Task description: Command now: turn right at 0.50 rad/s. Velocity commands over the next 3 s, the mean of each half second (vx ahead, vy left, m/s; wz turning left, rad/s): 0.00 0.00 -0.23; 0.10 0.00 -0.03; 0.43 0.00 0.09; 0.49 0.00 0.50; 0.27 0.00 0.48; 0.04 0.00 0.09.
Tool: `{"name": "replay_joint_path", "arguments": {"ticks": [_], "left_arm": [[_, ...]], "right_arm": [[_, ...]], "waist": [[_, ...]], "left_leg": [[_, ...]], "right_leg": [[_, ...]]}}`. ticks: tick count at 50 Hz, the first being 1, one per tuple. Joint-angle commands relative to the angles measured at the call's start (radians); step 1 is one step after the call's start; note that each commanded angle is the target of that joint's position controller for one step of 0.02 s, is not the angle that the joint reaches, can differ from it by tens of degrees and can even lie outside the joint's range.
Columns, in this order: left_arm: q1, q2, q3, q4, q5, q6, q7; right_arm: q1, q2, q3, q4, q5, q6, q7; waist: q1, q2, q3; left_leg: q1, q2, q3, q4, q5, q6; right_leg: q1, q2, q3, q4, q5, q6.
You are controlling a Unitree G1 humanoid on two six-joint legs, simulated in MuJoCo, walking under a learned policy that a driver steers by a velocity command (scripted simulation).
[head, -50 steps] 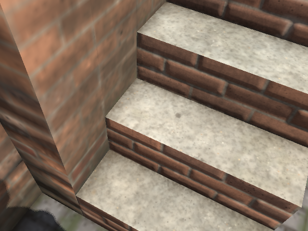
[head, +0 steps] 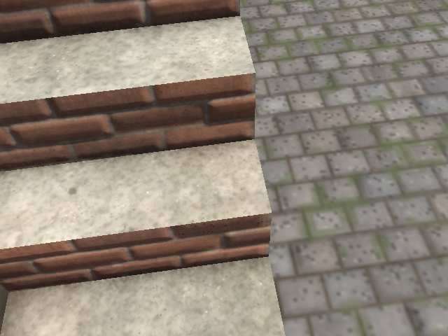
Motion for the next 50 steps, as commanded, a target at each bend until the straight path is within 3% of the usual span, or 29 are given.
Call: {"name": "replay_joint_path", "arguments": {"ticks": [1,4,7,11,12,13,14,15,16,17,18,19,21,24,25,28,37,38,39,43,44,46,47,50], "left_arm": [[-0.091,0.145,0.039,-0.09,-0.019,-0.024,0.015],[-0.078,0.117,0.023,-0.085,-0.002,-0.026,0.019],[-0.071,0.12,0.02,-0.078,0.003,-0.02,0.024],[-0.048,0.124,0.016,-0.062,0.005,-0.014,0.016],[0.051,0.122,0.011,-0.006,0.045,0.007,-0.001],[0.057,0.124,0.012,0.004,0.043,0.012,-0.008],[0.032,0.109,0.004,0.005,0.03,0.012,-0.009],[0.021,0.088,-0.005,0.006,0.021,0.006,-0.007],[0.027,0.044,-0.02,0.003,0.019,-0.004,-0.009],[0.059,0.016,-0.027,0.002,0.014,-0.004,-0.015],[0.046,0.043,-0.025,0.033,0.026,0.001,-0.015],[0.033,0.054,-0.02,0.047,0.026,0.0,-0.017],[0.016,0.078,-0.012,0.067,0.022,-0.007,-0.019],[0.036,0.056,-0.019,0.108,0.015,-0.018,-0.007],[-0.017,0.07,-0.006,0.088,-0.012,-0.026,0.01],[-0.005,0.038,-0.012,0.107,0.0,-0.027,0.027],[0.032,0.051,0.0,0.179,-0.004,-0.016,0.034],[0.04,0.04,-0.003,0.192,-0.002,-0.013,0.035],[0.073,0.01,-0.023,0.228,0.021,-0.009,0.019],[0.03,0.033,-0.022,0.262,0.016,-0.018,0.014],[-0.015,0.068,-0.003,0.246,-0.026,-0.034,0.03],[-0.049,0.039,-0.013,0.226,-0.029,-0.06,0.032],[-0.068,0.034,-0.015,0.219,-0.028,-0.074,0.028],[-0.099,0.043,-0.01,0.207,-0.038,-0.099,0.009]], "right_arm": [[0.001,-0.104,-0.031,-0.064,-0.009,-0.005,-0.01],[0.02,-0.062,-0.021,-0.065,0.004,-0.007,-0.006],[-0.014,-0.029,-0.004,-0.079,0.003,-0.008,0.001],[-0.035,-0.037,0.001,-0.092,0.012,-0.013,0.014],[0.021,-0.009,0.014,-0.071,-0.019,0.012,0.032],[0.051,0.0,0.016,-0.066,-0.011,0.017,0.041],[0.08,0.012,0.021,-0.056,-0.006,0.011,0.046],[0.088,0.011,0.027,-0.051,-0.012,-0.001,0.045],[0.084,-0.028,0.026,-0.055,-0.028,-0.017,0.041],[-0.016,-0.081,0.016,-0.061,-0.016,-0.021,0.042],[-0.055,-0.028,0.025,-0.069,-0.007,-0.024,0.051],[-0.054,-0.015,0.029,-0.067,-0.005,-0.027,0.055],[-0.014,-0.018,0.026,-0.046,-0.001,-0.026,0.048],[0.017,-0.009,0.023,-0.022,0.005,-0.026,0.039],[0.031,-0.026,0.021,-0.023,0.001,-0.042,0.024],[0.002,0.007,0.034,-0.014,-0.002,-0.057,0.017],[0.005,-0.008,0.042,0.046,0.005,-0.075,0.041],[0.014,0.002,0.046,0.06,0.003,-0.074,0.041],[0.006,0.036,0.055,0.072,-0.006,-0.056,0.037],[0.012,-0.024,0.033,0.093,-0.002,-0.037,0.031],[0.025,-0.067,0.022,0.089,0.017,-0.051,0.022],[0.069,-0.081,0.015,0.111,0.023,-0.066,0.018],[0.088,-0.085,0.009,0.118,0.025,-0.071,0.018],[0.117,-0.09,-0.003,0.129,0.015,-0.081,0.021]], "waist": [[-0.007,-0.169,-0.128],[-0.004,-0.176,-0.149],[0.02,-0.185,-0.139],[0.052,-0.195,-0.099],[0.056,-0.171,-0.064],[0.045,-0.184,-0.059],[0.016,-0.171,-0.066],[0.006,-0.144,-0.077],[0.025,-0.063,-0.103],[0.102,0.104,-0.074],[0.08,0.079,-0.072],[0.064,0.087,-0.06],[0.036,0.092,-0.035],[0.027,0.021,-0.029],[0.004,-0.021,-0.058],[0.02,-0.005,-0.019],[0.032,-0.04,-0.018],[0.033,-0.036,-0.041],[0.048,-0.028,-0.02],[0.029,-0.001,0.019],[0.002,0.021,0.02],[-0.008,0.102,0.063],[-0.019,0.113,0.095],[-0.028,0.08,0.115]], "left_leg": [[-0.112,-0.011,-0.071,0.139,0.095,-0.018],[-0.048,-0.024,-0.06,0.065,0.154,-0.025],[0.019,-0.015,-0.057,-0.117,0.151,-0.018],[0.114,-0.021,-0.045,-0.299,0.069,0.006],[0.142,-0.064,0.016,-0.373,0.014,0.04],[0.182,-0.071,0.022,-0.448,0.061,0.06],[0.264,-0.063,0.016,-0.585,0.174,0.08],[0.373,-0.023,-0.034,-0.695,0.32,0.096],[0.456,0.1,-0.166,-0.748,0.381,0.12],[0.353,0.172,-0.245,-0.712,0.527,0.169],[0.298,0.161,-0.21,-0.706,0.471,0.17],[0.297,0.109,-0.169,-0.703,0.365,0.137],[0.309,0.052,-0.124,-0.705,0.281,0.103],[0.359,0.044,-0.114,-0.686,0.29,0.112],[0.374,0.029,-0.092,-0.671,0.219,0.118],[0.311,0.031,-0.101,-0.687,0.194,0.125],[0.307,0.014,-0.092,-0.69,0.303,0.128],[0.315,0.008,-0.089,-0.706,0.237,0.129],[0.317,0.031,-0.124,-0.738,0.217,0.126],[0.351,0.026,-0.15,-0.774,0.047,0.152],[0.367,0.028,-0.163,-0.788,-0.052,0.177],[0.404,0.174,-0.34,-0.875,-0.199,0.259],[0.41,0.233,-0.405,-0.906,-0.198,0.294],[0.495,0.283,-0.413,-0.905,0.019,0.323]], "right_leg": [[0.115,-0.241,0.239,-0.182,0.412,-0.18],[0.103,-0.21,0.2,-0.173,0.431,-0.181],[0.1,-0.203,0.212,-0.172,0.337,-0.182],[0.081,-0.22,0.287,-0.179,0.183,-0.21],[0.102,-0.199,0.277,-0.163,0.294,-0.177],[0.112,-0.192,0.279,-0.143,0.355,-0.16],[0.095,-0.18,0.274,-0.122,0.36,-0.13],[0.043,-0.167,0.273,-0.118,0.299,-0.084],[-0.004,-0.121,0.234,-0.075,0.185,-0.036],[0.034,-0.014,0.13,-0.106,0.022,-0.002],[0.121,-0.02,0.113,-0.116,0.021,0.01],[0.132,-0.023,0.127,-0.133,0.067,0.006],[0.124,-0.043,0.14,-0.133,0.14,-0.002],[0.085,-0.053,0.149,-0.153,0.15,0.006],[0.07,-0.033,0.138,-0.139,0.076,-0.002],[0.073,-0.033,0.143,-0.141,0.076,0.007],[0.148,-0.041,0.143,-0.138,0.179,0.012],[0.166,-0.034,0.134,-0.143,0.133,0.014],[0.166,-0.065,0.151,-0.185,0.13,0.02],[0.106,-0.018,0.104,-0.143,0.008,0.012],[0.046,0.03,0.052,-0.07,-0.085,0.017],[-0.097,0.012,0.011,0.046,-0.113,0.019],[-0.144,-0.017,0.003,0.093,-0.117,0.016],[-0.262,-0.078,0.015,0.184,-0.201,-0.003]]}}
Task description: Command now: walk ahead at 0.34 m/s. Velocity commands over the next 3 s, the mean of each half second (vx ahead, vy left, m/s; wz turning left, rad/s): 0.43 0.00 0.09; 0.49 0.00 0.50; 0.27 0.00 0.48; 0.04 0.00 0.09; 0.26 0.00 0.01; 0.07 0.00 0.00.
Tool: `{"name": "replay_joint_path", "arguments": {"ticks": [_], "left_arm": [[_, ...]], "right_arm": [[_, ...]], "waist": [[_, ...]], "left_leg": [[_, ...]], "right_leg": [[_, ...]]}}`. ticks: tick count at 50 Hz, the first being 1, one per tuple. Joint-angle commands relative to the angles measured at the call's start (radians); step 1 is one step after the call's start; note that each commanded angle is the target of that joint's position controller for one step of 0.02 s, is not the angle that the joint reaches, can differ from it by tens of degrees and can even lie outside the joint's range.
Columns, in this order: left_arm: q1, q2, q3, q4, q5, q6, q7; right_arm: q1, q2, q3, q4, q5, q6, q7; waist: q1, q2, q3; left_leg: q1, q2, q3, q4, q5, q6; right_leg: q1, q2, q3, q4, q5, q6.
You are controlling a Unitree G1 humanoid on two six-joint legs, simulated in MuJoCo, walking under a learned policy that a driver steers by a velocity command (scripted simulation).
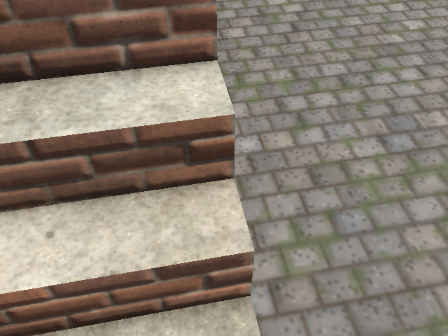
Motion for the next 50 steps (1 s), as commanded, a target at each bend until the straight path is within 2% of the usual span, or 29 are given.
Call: {"name": "replay_joint_path", "arguments": {"ticks": [1,2,5,6,7,10,11,12,13,14,17,20,24,25,26,28,30,31,32,33,34,35,36,37,39,43,44,47,50], "left_arm": [[-0.151,0.091,0.019,-0.103,-0.013,-0.046,-0.015],[-0.114,0.036,0.001,-0.091,0.069,-0.027,-0.033],[0.058,0.048,0.016,-0.025,0.066,-0.021,-0.028],[0.153,0.108,0.031,-0.007,0.076,-0.028,-0.015],[0.285,0.263,0.065,0.021,0.069,-0.022,-0.007],[0.154,0.134,0.034,0.008,0.051,-0.013,-0.025],[0.108,0.112,0.035,-0.019,-0.016,-0.036,-0.025],[0.083,0.091,0.023,-0.017,-0.015,-0.048,-0.027],[0.103,0.079,0.01,0.01,0.059,-0.044,-0.027],[0.129,0.082,0.01,0.022,0.065,-0.048,-0.027],[0.22,0.086,0.005,0.062,0.06,-0.06,-0.018],[0.338,0.083,0.006,0.114,0.074,-0.064,-0.007],[0.397,0.049,-0.022,0.166,0.073,-0.075,-0.012],[0.351,-0.073,-0.057,0.159,-0.01,-0.038,0.014],[0.304,-0.054,-0.063,0.133,-0.006,-0.017,0.028],[0.194,0.043,-0.055,0.083,0.008,0.008,0.051],[0.158,0.149,-0.031,0.058,0.0,0.006,0.071],[0.201,0.2,-0.022,0.048,-0.038,-0.018,0.057],[0.237,0.267,-0.016,0.046,-0.025,-0.015,0.045],[0.21,0.344,0.009,0.002,-0.02,-0.007,0.04],[0.186,0.305,0.011,-0.108,0.024,-0.026,0.021],[0.24,0.173,-0.02,-0.072,0.04,-0.073,-0.04],[0.209,0.212,0.015,-0.021,0.002,-0.091,-0.091],[0.017,0.141,0.005,-0.163,0.063,-0.054,-0.094],[-0.046,-0.053,-0.047,-0.214,0.103,-0.003,-0.056],[0.035,-0.07,-0.053,-0.219,0.088,0.034,-0.024],[-0.064,-0.002,-0.071,-0.257,0.026,-0.01,-0.065],[-0.077,0.012,-0.063,-0.263,0.043,-0.044,-0.095],[-0.225,0.046,-0.082,-0.345,0.059,-0.018,-0.026]], "right_arm": [[0.029,-0.185,-0.051,-0.034,0.0,-0.016,0.0],[0.047,-0.129,-0.042,-0.011,-0.049,-0.013,0.017],[-0.028,-0.124,-0.043,-0.034,-0.016,-0.014,0.035],[-0.055,-0.085,-0.028,-0.053,-0.013,-0.017,0.034],[-0.052,-0.015,-0.005,-0.1,-0.012,-0.017,0.037],[-0.012,-0.058,-0.019,-0.048,-0.031,0.0,0.041],[0.028,-0.103,-0.036,-0.033,0.052,-0.024,0.036],[0.009,-0.116,-0.041,-0.032,0.057,-0.036,0.032],[-0.031,-0.048,-0.021,-0.046,-0.053,-0.016,0.05],[-0.021,-0.028,-0.021,-0.049,-0.062,-0.006,0.058],[-0.011,-0.005,-0.02,-0.055,-0.033,0.018,0.047],[-0.178,0.01,-0.019,-0.164,-0.016,0.047,-0.003],[-0.412,0.12,0.042,-0.325,-0.006,0.025,-0.014],[-0.273,0.158,0.078,-0.306,0.075,0.016,0.023],[-0.242,0.16,0.093,-0.322,0.083,0.008,0.046],[-0.4,0.152,0.129,-0.465,0.035,-0.011,0.073],[-0.407,0.165,0.156,-0.523,-0.001,-0.022,0.09],[-0.356,0.107,0.118,-0.485,0.012,-0.031,0.088],[-0.185,-0.015,0.069,-0.444,0.003,-0.032,0.08],[-0.066,-0.114,0.027,-0.409,-0.008,-0.027,0.075],[-0.004,-0.204,-0.007,-0.367,-0.036,-0.029,0.079],[0.134,-0.308,-0.033,-0.276,-0.062,0.0,0.055],[0.199,-0.191,-0.017,-0.239,-0.089,0.02,0.044],[0.019,-0.143,-0.046,-0.14,0.034,0.057,0.008],[-0.074,-0.029,-0.016,-0.063,-0.003,0.056,-0.002],[-0.125,0.033,0.0,-0.002,-0.009,-0.012,0.034],[-0.211,0.023,0.009,-0.115,-0.081,-0.041,0.055],[-0.03,-0.066,-0.002,-0.086,-0.101,-0.027,0.056],[0.089,-0.098,0.008,-0.046,-0.096,-0.038,0.104]], "waist": [[-0.037,0.104,0.129],[-0.022,0.09,0.117],[0.081,0.059,-0.006],[0.132,-0.048,-0.053],[0.15,-0.313,-0.093],[0.06,-0.035,0.068],[0.047,-0.09,0.054],[0.035,-0.077,0.062],[0.013,-0.013,0.068],[0.006,-0.015,0.055],[0.02,-0.073,0.026],[0.055,-0.101,0.131],[0.066,0.005,0.194],[0.004,-0.097,0.228],[-0.014,-0.07,0.201],[-0.037,0.026,0.206],[-0.067,0.011,0.023],[-0.073,-0.058,-0.105],[-0.173,-0.192,-0.292],[-0.247,-0.268,-0.377],[-0.198,-0.032,-0.481],[-0.126,0.524,-0.732],[-0.173,0.3,-0.8],[-0.054,0.081,-0.387],[0.044,-0.04,0.012],[0.125,0.031,0.064],[0.04,0.121,0.059],[0.018,0.105,-0.063],[-0.032,0.019,-0.059]], "left_leg": [[0.087,0.353,-0.368,-0.24,-0.095,0.186],[0.046,0.286,-0.26,-0.206,0.056,0.174],[-0.138,0.152,-0.083,0.033,0.346,0.087],[-0.243,0.091,-0.022,0.239,0.285,0.051],[-0.476,-0.039,0.077,0.504,-0.124,-0.002],[-0.632,0.055,-0.061,0.931,-0.157,0.036],[-0.71,0.103,-0.06,0.974,-0.116,0.028],[-0.719,0.129,-0.067,0.979,-0.052,0.021],[-0.625,0.098,-0.016,0.989,0.012,0.011],[-0.612,0.08,0.013,1.017,0.033,0.0],[-0.64,0.027,0.021,1.176,-0.018,-0.02],[-1.122,0.022,-0.071,1.679,-0.265,0.031],[-1.493,-0.014,-0.106,1.964,-0.434,0.112],[-1.681,0.054,-0.187,2.036,-0.405,0.067],[-1.655,0.053,-0.16,1.971,-0.375,0.052],[-1.379,0.104,0.028,1.611,-0.224,0.009],[-0.628,0.075,0.192,1.237,-0.103,0.027],[-0.358,-0.008,0.262,1.21,-0.147,0.055],[-0.225,-0.077,0.281,1.221,-0.188,0.101],[-0.209,-0.091,0.132,0.915,-0.167,0.149],[0.137,0.045,-0.356,0.658,0.095,0.282],[0.385,0.293,-0.942,0.127,0.334,0.418],[0.329,0.298,-1.04,0.05,-0.034,0.374],[-0.065,0.171,-0.885,0.11,-0.206,0.266],[-0.473,0.095,-0.563,0.226,-0.357,0.177],[-0.585,0.028,-0.284,0.165,-0.327,0.151],[-0.729,-0.058,-0.159,0.211,-0.193,0.167],[-0.596,0.035,-0.333,0.146,-0.151,0.277],[-0.194,0.16,-0.618,0.067,-0.144,0.325]], "right_leg": [[-0.296,-0.07,0.007,0.052,-0.079,-0.02],[-0.196,-0.035,-0.051,-0.019,0.005,-0.024],[0.232,0.046,-0.115,-0.224,0.206,-0.028],[0.359,-0.076,0.039,-0.31,0.16,-0.049],[0.467,-0.327,0.423,-0.442,0.11,-0.148],[0.276,-0.297,0.365,-0.424,0.028,-0.216],[0.33,-0.278,0.357,-0.464,-0.026,-0.231],[0.316,-0.266,0.328,-0.486,0.023,-0.22],[0.2,-0.216,0.23,-0.466,0.178,-0.177],[0.18,-0.208,0.176,-0.449,0.346,-0.182],[0.173,-0.231,0.078,-0.427,0.569,-0.22],[0.334,-0.34,0.175,-0.464,0.209,-0.247],[0.411,-0.377,0.101,-0.469,0.098,-0.143],[0.535,-0.369,0.1,-0.379,0.221,-0.106],[0.488,-0.342,0.019,-0.381,0.264,-0.072],[0.109,-0.219,-0.134,-0.489,0.335,-0.04],[-0.213,-0.208,-0.205,-0.662,0.903,-0.107],[-0.158,-0.249,-0.192,-0.533,1.66,-0.149],[0.031,-0.295,-0.166,-0.306,2.395,-0.16],[0.218,-0.273,-0.129,-0.022,2.625,-0.122],[-0.062,-0.16,-0.024,0.435,2.151,-0.055],[-0.227,0.105,0.104,0.864,0.294,0.0],[-0.244,0.108,0.291,1.079,0.241,-0.021],[-0.361,0.035,0.106,1.112,0.316,-0.004],[-0.519,-0.025,0.066,1.12,0.291,-0.024],[-0.601,-0.038,0.007,1.177,0.207,-0.008],[-0.634,0.032,0.134,1.021,0.328,-0.119],[-0.718,0.063,0.039,1.175,0.338,-0.102],[-1.092,0.059,0.136,1.09,0.154,-0.018]]}}
Over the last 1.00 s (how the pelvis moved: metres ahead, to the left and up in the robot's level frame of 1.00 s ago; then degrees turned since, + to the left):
0.03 0.02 0.00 -5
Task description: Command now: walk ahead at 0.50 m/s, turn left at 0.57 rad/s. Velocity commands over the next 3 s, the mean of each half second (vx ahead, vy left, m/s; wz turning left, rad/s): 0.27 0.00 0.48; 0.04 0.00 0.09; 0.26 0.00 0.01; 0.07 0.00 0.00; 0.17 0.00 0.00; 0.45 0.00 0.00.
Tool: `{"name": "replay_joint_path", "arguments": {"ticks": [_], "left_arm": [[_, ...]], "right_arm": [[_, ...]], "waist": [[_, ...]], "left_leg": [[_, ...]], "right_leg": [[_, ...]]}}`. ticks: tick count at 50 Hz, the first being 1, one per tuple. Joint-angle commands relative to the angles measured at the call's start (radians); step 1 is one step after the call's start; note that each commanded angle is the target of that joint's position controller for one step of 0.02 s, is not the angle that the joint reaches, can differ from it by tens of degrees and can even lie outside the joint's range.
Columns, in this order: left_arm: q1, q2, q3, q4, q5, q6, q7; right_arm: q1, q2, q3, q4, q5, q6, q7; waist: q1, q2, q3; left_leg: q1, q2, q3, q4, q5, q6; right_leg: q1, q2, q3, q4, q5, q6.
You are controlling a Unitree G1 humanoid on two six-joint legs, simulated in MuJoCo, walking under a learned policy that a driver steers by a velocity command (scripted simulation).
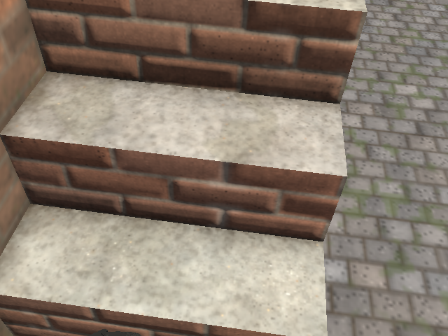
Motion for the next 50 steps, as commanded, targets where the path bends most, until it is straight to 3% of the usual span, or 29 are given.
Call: {"name": "replay_joint_path", "arguments": {"ticks": [1,6,8,11,13,15,16,18,20,21,22,23,24,25,28,29,31,32,33,34,35,36,37,40,42,45,48,49,50], "left_arm": [[-0.133,0.101,0.007,-0.102,0.017,0.016,0.06],[-0.383,0.048,-0.005,-0.164,0.044,0.011,0.084],[-0.616,-0.023,-0.029,-0.23,0.072,-0.006,0.063],[-0.623,-0.044,-0.052,-0.241,0.064,-0.012,0.026],[-0.517,-0.077,-0.063,-0.218,0.048,0.006,0.028],[0.03,-0.062,-0.031,-0.077,-0.023,0.024,-0.003],[0.274,-0.033,0.001,0.042,-0.028,0.026,-0.005],[0.263,-0.008,0.01,0.152,0.041,0.044,-0.067],[0.201,-0.051,-0.018,0.194,0.035,0.029,-0.153],[0.168,-0.061,-0.026,0.165,0.029,0.001,-0.183],[0.189,-0.053,-0.034,0.159,0.041,-0.026,-0.193],[0.259,0.024,-0.013,0.149,0.058,-0.037,-0.177],[0.321,0.101,0.07,0.16,-0.049,-0.015,-0.004],[0.236,0.206,0.09,0.124,0.035,-0.021,0.039],[-0.004,0.218,0.132,-0.058,-0.106,-0.017,0.122],[0.068,0.274,0.14,-0.075,-0.136,-0.029,0.152],[0.147,0.32,0.119,-0.016,-0.137,-0.028,0.133],[0.027,0.407,0.142,-0.021,-0.113,-0.026,0.109],[-0.096,0.404,0.161,-0.042,-0.082,-0.038,0.073],[0.079,0.25,0.15,0.004,-0.055,-0.026,0.073],[-0.019,0.238,0.124,-0.025,-0.049,-0.018,0.057],[-0.424,0.093,0.065,-0.109,-0.033,-0.019,0.06],[-0.465,0.073,0.059,-0.127,-0.067,-0.064,0.001],[-0.074,0.046,0.036,0.021,-0.079,0.003,-0.049],[0.078,0.033,0.044,0.082,-0.096,0.052,-0.015],[0.344,0.099,0.093,0.183,-0.084,0.1,0.056],[0.35,0.126,0.118,0.179,-0.056,0.17,0.072],[0.475,0.141,0.114,0.168,0.021,0.159,0.051],[0.587,0.151,0.116,0.224,0.038,0.148,0.041]], "right_arm": [[-0.011,-0.14,-0.009,-0.062,0.001,-0.04,0.052],[0.298,-0.106,0.006,0.001,0.04,-0.045,0.003],[0.747,-0.049,0.013,0.177,0.026,-0.018,-0.039],[0.767,-0.08,-0.012,0.213,0.024,0.021,-0.08],[0.527,-0.089,-0.02,0.14,0.024,0.032,-0.078],[-0.009,-0.173,-0.043,-0.115,-0.047,0.044,-0.077],[-0.137,-0.186,-0.051,-0.157,0.009,0.05,-0.079],[-0.065,-0.071,-0.028,-0.188,0.089,0.11,-0.078],[0.068,0.1,0.046,-0.384,0.11,0.152,-0.088],[0.096,0.058,0.066,-0.49,0.133,0.151,-0.075],[0.204,0.033,0.094,-0.551,0.159,0.153,-0.051],[0.249,-0.009,0.109,-0.588,0.168,0.137,-0.018],[-0.017,0.03,-0.036,-0.418,0.091,0.077,-0.085],[-0.065,0.017,0.003,-0.478,0.141,0.038,-0.118],[-0.242,-0.039,0.02,-0.481,0.05,0.046,-0.12],[-0.436,-0.037,0.04,-0.556,0.042,0.026,-0.088],[-0.258,0.016,0.043,-0.443,0.066,0.043,-0.034],[0.008,-0.023,0.015,-0.337,0.084,0.069,-0.047],[0.091,-0.088,-0.019,-0.28,0.096,0.111,-0.085],[-0.184,-0.147,-0.068,-0.288,0.061,0.109,-0.125],[-0.079,-0.12,-0.076,-0.231,0.027,0.105,-0.149],[0.076,-0.098,-0.059,-0.109,0.038,0.102,-0.141],[-0.006,-0.003,-0.02,-0.157,0.015,0.023,-0.102],[-0.108,-0.092,-0.075,-0.197,0.101,0.041,-0.125],[-0.35,-0.123,-0.071,-0.238,0.111,0.054,-0.098],[-0.432,-0.09,-0.036,-0.231,0.09,0.108,-0.046],[-0.493,-0.025,0.001,-0.227,0.111,0.115,-0.056],[-0.57,-0.11,-0.027,-0.248,0.053,0.1,-0.076],[-0.62,-0.089,-0.029,-0.263,0.032,0.092,-0.09]], "waist": [[0.022,0.024,0.038],[-0.126,0.15,-0.063],[-0.26,0.232,-0.217],[-0.212,0.207,-0.292],[-0.08,0.132,-0.357],[0.197,0.064,-0.363],[0.322,-0.069,-0.189],[0.207,-0.178,0.156],[-0.093,-0.205,0.335],[-0.189,-0.293,0.26],[-0.241,-0.324,0.003],[-0.209,-0.339,-0.132],[0.013,-0.166,0.034],[-0.036,-0.293,-0.068],[-0.046,-0.14,-0.279],[0.064,-0.079,-0.269],[-0.04,0.036,-0.355],[-0.192,0.031,-0.455],[-0.273,0.278,-0.487],[-0.059,0.574,-0.527],[-0.084,0.332,-0.358],[-0.247,0.031,-0.116],[-0.172,-0.066,0.091],[-0.046,-0.057,-0.163],[0.111,0.047,-0.083],[0.28,0.183,-0.009],[0.296,0.238,0.139],[0.4,0.31,0.227],[0.454,0.198,0.242]], "left_leg": [[0.261,0.245,-0.471,-0.36,0.04,0.213],[0.726,0.24,-0.491,-0.248,0.502,0.174],[0.982,0.186,-0.491,-0.108,1.084,0.116],[1.007,0.201,-0.589,-0.09,1.054,0.127],[0.684,0.15,-0.576,-0.143,1.077,0.093],[-0.233,0.034,-0.391,-0.135,1.225,-0.03],[-0.407,-0.05,-0.287,0.098,0.887,-0.107],[-0.547,-0.186,-0.062,0.601,0.0,-0.147],[-0.62,-0.182,0.024,0.946,-0.66,-0.101],[-0.501,-0.164,0.089,0.891,-0.724,-0.132],[-0.389,-0.121,0.107,0.924,-0.758,-0.158],[-0.344,-0.101,0.119,1.174,-0.864,-0.185],[-0.906,-0.247,0.27,1.581,-0.735,-0.138],[-1.028,-0.147,0.383,1.648,-0.689,-0.152],[-0.372,-0.116,0.436,1.048,-0.561,-0.105],[-0.071,-0.065,0.324,0.601,-0.524,-0.081],[0.545,-0.13,0.345,0.408,-0.299,-0.039],[0.769,-0.051,0.247,0.288,-0.161,0.014],[0.892,0.143,-0.062,-0.012,0.113,0.097],[0.909,0.38,-0.325,-0.117,0.44,0.207],[0.986,0.467,-0.349,0.142,0.841,0.211],[0.695,0.271,0.028,-0.024,0.882,0.02],[1.003,0.438,-0.12,-0.018,1.242,0.063],[0.712,0.399,0.091,-0.074,0.626,-0.025],[0.197,0.343,0.321,-0.179,0.459,-0.057],[-0.048,0.393,0.409,-0.151,0.051,-0.078],[-0.295,0.44,0.405,0.063,-0.403,-0.175],[-0.435,0.439,0.382,0.092,-0.486,-0.217],[-0.501,0.41,0.425,0.339,-0.515,-0.225]], "right_leg": [[-0.261,-0.011,-0.033,-0.131,-0.096,0.079],[-0.428,-0.029,-0.164,-0.328,-0.413,0.145],[-0.554,-0.003,-0.213,-0.318,-0.662,0.09],[-0.596,0.013,-0.148,-0.262,-0.728,0.053],[-0.19,0.011,-0.133,-0.521,-0.569,0.072],[1.124,0.015,-0.193,-0.884,0.491,0.095],[1.321,-0.044,-0.136,-1.196,0.665,0.121],[1.264,-0.18,-0.123,-1.638,0.988,0.08],[1.224,-0.279,-0.111,-2.074,1.371,-0.029],[1.247,-0.32,-0.137,-2.108,1.798,-0.093],[1.382,-0.444,-0.136,-1.942,2.2,-0.168],[1.417,-0.524,-0.106,-1.805,2.427,-0.218],[1.653,-0.363,-0.191,-1.374,2.588,0.136],[1.777,-0.384,-0.271,-1.161,2.8,0.071],[1.35,-0.221,-0.264,-1.283,3.064,0.117],[1.118,-0.213,-0.148,-1.327,2.795,0.077],[0.774,-0.156,-0.166,-1.271,2.467,0.204],[0.672,-0.091,-0.19,-1.023,2.186,0.271],[0.42,-0.019,-0.07,-0.519,0.863,0.252],[0.216,0.023,0.176,0.187,-0.361,0.199],[0.025,-0.091,0.18,0.088,-0.459,0.164],[0.189,-0.129,-0.059,-0.267,-0.6,0.142],[-0.254,-0.023,-0.084,-0.259,-0.882,0.164],[0.283,-0.148,-0.154,-0.649,-0.764,0.205],[0.76,-0.121,-0.214,-0.752,-0.281,0.196],[0.908,-0.114,-0.187,-0.808,0.287,0.132],[0.985,-0.169,-0.146,-0.939,0.384,0.045],[1.062,-0.181,-0.15,-0.966,0.403,0.112],[1.115,-0.255,-0.05,-1.1,0.408,0.12]]}}
Over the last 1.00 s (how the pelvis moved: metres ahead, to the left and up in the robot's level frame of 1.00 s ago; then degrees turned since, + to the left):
0.39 0.06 0.18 21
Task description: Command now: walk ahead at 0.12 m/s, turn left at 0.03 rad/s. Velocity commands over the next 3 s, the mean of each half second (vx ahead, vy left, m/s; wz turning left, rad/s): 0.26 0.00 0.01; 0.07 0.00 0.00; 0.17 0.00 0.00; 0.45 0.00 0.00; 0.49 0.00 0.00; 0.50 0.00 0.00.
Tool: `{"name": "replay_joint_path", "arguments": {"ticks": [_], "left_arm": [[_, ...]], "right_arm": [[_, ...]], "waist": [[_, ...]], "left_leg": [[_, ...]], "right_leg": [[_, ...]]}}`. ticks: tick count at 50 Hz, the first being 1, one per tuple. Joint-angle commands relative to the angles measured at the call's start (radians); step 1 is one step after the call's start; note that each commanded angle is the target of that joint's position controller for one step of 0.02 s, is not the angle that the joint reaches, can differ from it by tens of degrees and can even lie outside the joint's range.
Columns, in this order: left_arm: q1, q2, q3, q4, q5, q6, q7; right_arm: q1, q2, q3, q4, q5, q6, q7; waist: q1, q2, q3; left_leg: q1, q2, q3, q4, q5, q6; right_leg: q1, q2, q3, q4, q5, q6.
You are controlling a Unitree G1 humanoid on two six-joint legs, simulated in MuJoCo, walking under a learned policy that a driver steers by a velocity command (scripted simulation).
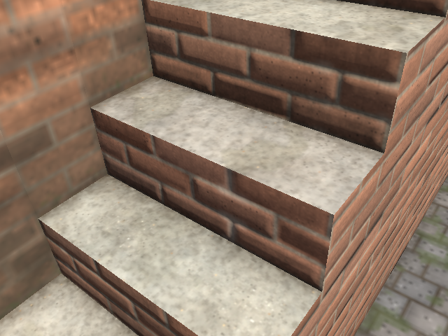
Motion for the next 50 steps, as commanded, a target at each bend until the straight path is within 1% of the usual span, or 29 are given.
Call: {"name": "replay_joint_path", "arguments": {"ticks": [1,2,3,4,5,6,7,9,10,13,18,19,20,21,22,23,24,25,26,28,33,38,41,42,43,44,45,47,50], "left_arm": [[0.498,0.058,0.014,0.155,0.083,0.012,-0.028],[0.586,-0.02,-0.019,0.24,0.086,-0.014,-0.044],[0.583,-0.042,-0.056,0.284,0.066,-0.036,-0.044],[0.373,-0.018,-0.115,0.248,0.045,-0.065,-0.035],[0.302,0.036,-0.108,0.239,0.009,-0.075,-0.022],[0.252,0.059,-0.117,0.226,-0.004,-0.06,0.0],[0.091,0.128,-0.085,0.14,0.006,-0.02,0.032],[-0.096,0.122,-0.054,0.068,0.012,-0.015,0.04],[0.024,0.116,-0.043,0.097,-0.001,-0.025,0.032],[0.164,0.103,-0.015,0.122,0.008,-0.023,0.027],[0.105,0.07,0.042,0.056,0.009,0.024,0.068],[0.076,0.061,0.046,0.041,0.027,0.028,0.079],[0.049,0.07,0.063,-0.031,-0.024,0.014,0.116],[0.116,-0.065,0.04,-0.006,-0.057,0.018,0.118],[0.201,-0.185,0.015,0.016,-0.055,0.029,0.093],[0.277,-0.262,-0.008,0.004,-0.036,0.04,0.082],[0.356,-0.173,0.005,0.006,-0.013,0.038,0.088],[0.133,-0.02,0.025,-0.102,0.003,-0.002,0.094],[-0.021,0.114,0.054,-0.12,0.005,-0.01,0.088],[0.068,0.127,0.063,-0.038,0.009,0.019,0.091],[0.091,0.048,0.06,0.027,-0.034,0.017,0.077],[0.1,0.003,0.038,0.068,-0.028,0.025,0.065],[0.264,0.007,0.019,0.164,0.014,0.036,0.045],[0.31,-0.005,0.012,0.193,0.01,0.045,0.035],[0.318,-0.043,-0.004,0.204,-0.012,0.052,0.024],[0.186,0.013,-0.001,0.135,-0.021,0.04,0.022],[0.123,0.079,0.019,0.121,0.009,0.004,0.012],[-0.01,-0.001,-0.009,0.083,0.036,-0.067,0.024],[0.01,-0.051,-0.034,0.093,0.0,-0.091,0.031]], "right_arm": [[-0.533,-0.008,-0.001,-0.188,-0.029,-0.044,-0.051],[-0.639,0.07,0.019,-0.244,-0.012,-0.045,-0.078],[-0.523,0.161,0.034,-0.212,0.009,-0.01,-0.086],[-0.127,0.331,0.052,-0.201,0.007,0.037,-0.078],[0.08,0.396,0.076,-0.191,-0.026,0.038,-0.039],[0.032,0.386,0.078,-0.218,-0.045,0.032,-0.043],[-0.037,0.29,0.064,-0.248,-0.073,0.029,-0.042],[-0.124,0.002,-0.003,-0.246,-0.072,0.033,-0.019],[-0.165,-0.056,-0.013,-0.214,-0.038,0.049,-0.017],[-0.031,-0.028,-0.003,-0.164,0.005,0.033,-0.016],[0.239,-0.002,-0.01,-0.11,0.013,0.018,0.004],[0.391,-0.018,-0.02,-0.052,0.019,0.018,-0.007],[0.559,-0.009,-0.013,0.041,0.012,-0.005,-0.016],[0.483,0.125,0.023,0.11,0.026,-0.01,0.002],[0.261,0.214,0.068,0.058,-0.01,-0.021,0.024],[0.089,0.159,0.08,-0.033,-0.05,-0.03,0.04],[0.245,-0.099,-0.009,0.013,-0.025,-0.049,0.051],[0.201,-0.102,-0.013,0.008,-0.018,-0.07,0.038],[0.094,0.008,0.028,0.014,-0.016,-0.074,0.02],[0.062,-0.007,0.034,0.014,-0.003,-0.081,-0.005],[0.263,-0.01,0.039,0.113,0.019,-0.076,-0.043],[0.326,-0.107,-0.003,0.142,0.04,-0.05,-0.061],[0.319,-0.142,-0.04,0.115,0.071,-0.043,-0.063],[0.322,-0.124,-0.045,0.11,0.071,-0.042,-0.057],[0.294,-0.055,-0.034,0.109,0.066,-0.049,-0.041],[0.328,0.042,-0.02,0.125,0.059,-0.061,-0.026],[0.281,0.046,-0.019,0.107,0.047,-0.067,-0.02],[0.23,-0.031,-0.049,0.132,0.014,-0.056,-0.012],[0.231,-0.006,-0.039,0.163,-0.003,-0.052,-0.01]], "waist": [[0.344,0.057,0.281],[0.387,-0.143,0.35],[0.28,-0.325,0.321],[-0.095,-0.592,0.322],[-0.212,-0.842,0.359],[-0.214,-0.787,0.375],[-0.15,-0.816,0.307],[-0.116,-0.345,0.301],[-0.033,-0.222,0.274],[-0.031,-0.274,0.121],[-0.143,-0.397,0.117],[-0.192,-0.399,0.112],[-0.221,-0.375,0.026],[-0.136,0.006,0.056],[-0.01,0.294,0.093],[0.106,0.341,0.101],[0.041,0.483,0.112],[-0.013,0.491,0.319],[-0.009,0.302,0.422],[0.002,0.169,0.361],[-0.058,0.164,0.236],[-0.101,0.253,0.163],[-0.101,0.231,0.189],[-0.116,0.139,0.165],[-0.119,-0.073,0.079],[-0.152,-0.184,0.043],[-0.146,-0.188,0.104],[-0.168,-0.079,0.16],[-0.154,-0.024,0.17]], "left_leg": [[-0.673,-0.101,0.172,0.395,-0.37,-0.002],[-0.738,-0.151,0.12,0.741,-0.505,0.024],[-0.689,-0.264,0.033,1.168,-0.421,0.03],[-0.55,-0.404,-0.083,1.422,-0.231,0.026],[-0.493,-0.405,0.064,1.576,-0.205,-0.001],[-0.525,-0.414,0.1,1.755,-0.133,-0.038],[-0.523,-0.449,0.096,1.768,-0.034,-0.078],[-0.431,-0.368,-0.008,1.321,0.306,-0.051],[-0.366,-0.352,0.018,1.178,0.298,-0.047],[-0.019,-0.396,0.116,0.833,0.298,-0.047],[0.215,-0.498,0.098,-0.04,-0.029,0.022],[0.297,-0.44,0.058,-0.266,-0.07,0.099],[0.47,-0.288,-0.076,-0.419,0.227,0.152],[0.281,-0.242,-0.128,-0.632,0.212,0.177],[0.081,-0.285,-0.033,-0.476,0.213,0.094],[-0.061,-0.141,-0.098,-0.361,0.503,0.081],[-0.137,0.131,-0.522,-0.808,-0.024,0.269],[-0.274,0.113,-0.79,-1.034,-0.592,0.314],[-0.32,0.048,-0.702,-0.992,-0.473,0.244],[-0.206,-0.056,-0.495,-0.91,-0.314,0.181],[0.003,-0.153,-0.273,-0.91,-0.103,0.142],[0.085,-0.165,-0.253,-0.913,-0.04,0.109],[0.073,-0.268,-0.186,-0.888,0.032,0.036],[0.001,-0.303,-0.169,-0.757,0.127,0.034],[-0.132,-0.324,-0.141,-0.46,0.147,0.058],[-0.118,-0.338,-0.095,-0.329,0.109,0.065],[-0.104,-0.289,-0.154,-0.251,0.201,0.073],[-0.107,-0.306,-0.191,-0.065,0.3,0.052],[-0.111,-0.262,-0.179,-0.14,0.34,0.035]], "right_leg": [[0.359,-0.09,0.124,-0.309,0.15,0.025],[0.273,-0.052,0.096,-0.355,0.218,0.04],[0.082,0.032,0.065,-0.311,0.143,0.122],[-0.297,0.158,0.058,-0.277,0.247,0.385],[-0.513,0.167,0.33,-0.429,0.176,0.435],[-0.563,0.174,0.418,-0.542,-0.066,0.4],[-0.641,0.182,0.653,-0.826,-0.874,0.288],[-0.592,0.159,0.643,-0.771,-1.119,0.102],[-0.582,0.147,0.501,-0.737,-0.99,0.089],[-0.513,0.162,0.234,-0.659,-0.751,-0.008],[-0.254,0.103,0.285,-0.798,-0.84,-0.005],[-0.191,0.039,0.345,-0.799,-0.752,-0.004],[-0.189,0.074,0.361,-0.598,-0.651,0.066],[-0.119,0.155,0.287,-0.124,-0.79,0.031],[-0.282,0.318,0.17,0.476,-0.75,-0.017],[-0.518,0.338,0.204,0.753,-0.755,-0.075],[-0.61,0.281,0.177,0.731,-0.76,-0.056],[-0.656,0.191,0.217,0.717,-0.587,-0.03],[-0.609,0.208,0.217,0.743,-0.484,-0.012],[-0.492,0.22,0.177,0.679,-0.397,0.026],[-0.181,0.176,0.091,0.325,-0.408,0.043],[0.14,0.205,-0.078,-0.208,-0.656,0.028],[0.322,0.242,-0.186,-0.67,-0.506,-0.06],[0.42,0.183,-0.122,-0.729,-0.493,-0.084],[0.524,0.078,-0.003,-0.644,-0.475,-0.106],[0.311,-0.093,0.131,-0.532,-0.446,-0.185],[0.074,-0.227,0.228,-0.678,-0.656,-0.288],[0.038,-0.118,0.179,-0.717,-0.544,-0.238],[0.134,-0.032,0.076,-0.637,-0.3,-0.167]]}}
Over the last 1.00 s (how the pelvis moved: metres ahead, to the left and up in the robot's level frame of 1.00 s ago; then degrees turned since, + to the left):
0.05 -0.33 -0.06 22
